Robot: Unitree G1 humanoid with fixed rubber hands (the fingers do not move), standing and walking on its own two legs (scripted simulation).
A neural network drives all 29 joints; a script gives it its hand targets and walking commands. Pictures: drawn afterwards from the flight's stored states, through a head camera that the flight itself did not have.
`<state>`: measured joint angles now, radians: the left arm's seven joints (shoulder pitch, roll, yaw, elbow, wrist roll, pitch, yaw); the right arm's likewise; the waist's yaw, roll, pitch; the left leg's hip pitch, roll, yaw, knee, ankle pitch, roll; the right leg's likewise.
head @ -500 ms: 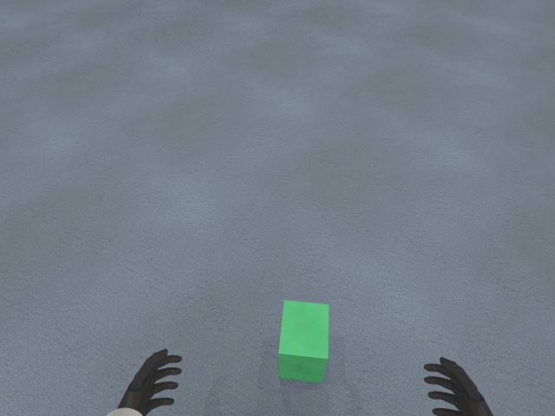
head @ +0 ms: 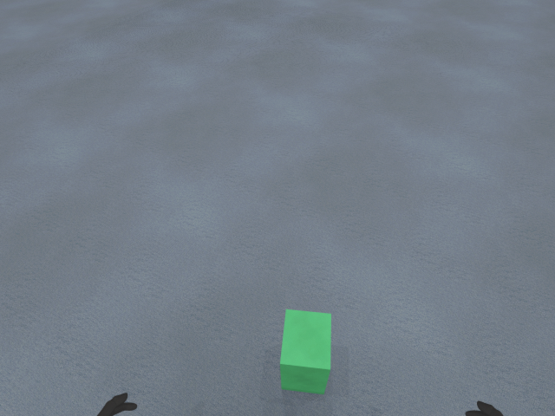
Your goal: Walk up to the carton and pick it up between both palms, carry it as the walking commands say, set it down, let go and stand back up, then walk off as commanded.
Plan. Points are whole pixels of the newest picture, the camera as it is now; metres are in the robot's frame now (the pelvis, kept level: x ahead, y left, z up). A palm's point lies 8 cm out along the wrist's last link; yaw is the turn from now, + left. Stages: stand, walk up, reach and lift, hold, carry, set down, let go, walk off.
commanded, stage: stand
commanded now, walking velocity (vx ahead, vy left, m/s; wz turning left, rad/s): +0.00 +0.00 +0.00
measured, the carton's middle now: (305, 352) +0.46 -0.03 -0.65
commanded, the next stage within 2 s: walk off in 1.36 s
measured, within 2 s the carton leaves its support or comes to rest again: neither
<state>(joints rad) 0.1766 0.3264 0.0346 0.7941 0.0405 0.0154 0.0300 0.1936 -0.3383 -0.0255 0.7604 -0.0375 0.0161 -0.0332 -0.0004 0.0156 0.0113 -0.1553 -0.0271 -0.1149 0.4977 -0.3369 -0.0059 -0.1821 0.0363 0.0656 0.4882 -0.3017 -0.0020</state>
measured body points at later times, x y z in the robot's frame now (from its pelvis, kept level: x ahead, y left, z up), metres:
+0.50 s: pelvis -0.01 +0.00 +0.00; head -0.01 -0.01 +0.45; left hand +0.10 +0.30 -0.10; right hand +0.10 -0.31 -0.11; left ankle -0.04 +0.13 -0.74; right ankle -0.03 -0.12 -0.74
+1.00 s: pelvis -0.02 +0.00 +0.01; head -0.02 -0.01 +0.46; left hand +0.08 +0.31 -0.11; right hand +0.08 -0.31 -0.11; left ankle -0.04 +0.13 -0.74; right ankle -0.03 -0.12 -0.74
